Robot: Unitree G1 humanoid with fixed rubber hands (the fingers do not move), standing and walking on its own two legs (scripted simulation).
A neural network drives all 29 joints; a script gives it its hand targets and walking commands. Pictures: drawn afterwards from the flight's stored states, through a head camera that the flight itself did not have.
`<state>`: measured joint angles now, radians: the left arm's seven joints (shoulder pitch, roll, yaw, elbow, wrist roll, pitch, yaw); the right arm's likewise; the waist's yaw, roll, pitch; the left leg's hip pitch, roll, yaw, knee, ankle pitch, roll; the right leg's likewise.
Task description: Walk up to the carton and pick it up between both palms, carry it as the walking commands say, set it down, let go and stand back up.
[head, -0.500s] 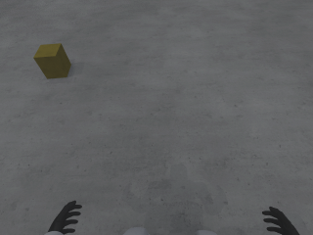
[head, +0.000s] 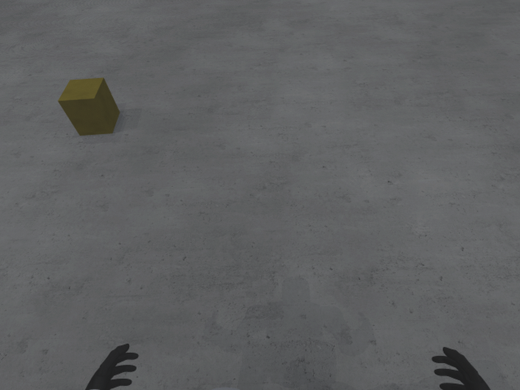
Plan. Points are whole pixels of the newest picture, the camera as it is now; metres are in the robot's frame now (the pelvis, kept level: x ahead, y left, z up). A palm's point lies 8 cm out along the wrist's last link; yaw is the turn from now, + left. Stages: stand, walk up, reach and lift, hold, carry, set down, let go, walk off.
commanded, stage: stand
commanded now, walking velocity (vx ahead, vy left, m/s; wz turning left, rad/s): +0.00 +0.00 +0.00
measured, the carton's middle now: (91, 107) +1.60 +1.13 -0.64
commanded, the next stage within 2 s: walk up in 0.58 s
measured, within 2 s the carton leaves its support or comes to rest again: neither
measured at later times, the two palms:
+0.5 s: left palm out of the picture +0.10 +0.30 -0.09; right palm out of the picture +0.10 -0.29 -0.09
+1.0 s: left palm out of the picture +0.01 +0.34 -0.10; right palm (441, 383) +0.15 -0.24 -0.11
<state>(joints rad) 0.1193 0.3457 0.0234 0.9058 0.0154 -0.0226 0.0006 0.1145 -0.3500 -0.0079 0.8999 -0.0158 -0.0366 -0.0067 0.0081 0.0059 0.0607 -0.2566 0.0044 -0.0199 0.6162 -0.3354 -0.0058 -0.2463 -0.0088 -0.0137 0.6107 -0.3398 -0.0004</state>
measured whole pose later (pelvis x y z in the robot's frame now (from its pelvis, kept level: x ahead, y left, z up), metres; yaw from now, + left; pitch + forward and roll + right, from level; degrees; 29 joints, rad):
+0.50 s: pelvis +0.00 +0.00 +0.02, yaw +0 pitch -2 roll +0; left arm 0.08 0.36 0.01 1.05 0.02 -0.03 0.00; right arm 0.09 -0.35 0.00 1.04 -0.01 -0.03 0.00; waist 0.01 0.00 0.06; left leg -0.14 0.00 -0.01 0.40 -0.22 -0.01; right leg -0.13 -0.01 -0.01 0.39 -0.22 0.01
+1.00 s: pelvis +0.02 +0.04 +0.01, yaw +9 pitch -2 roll +0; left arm 0.22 0.31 0.08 1.02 0.03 0.00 0.05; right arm 0.12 -0.36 -0.07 0.94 -0.04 0.07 0.12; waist -0.01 0.02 0.09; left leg -0.52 0.08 0.02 0.96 -0.30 -0.05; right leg -0.09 -0.12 -0.15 0.44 -0.30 0.07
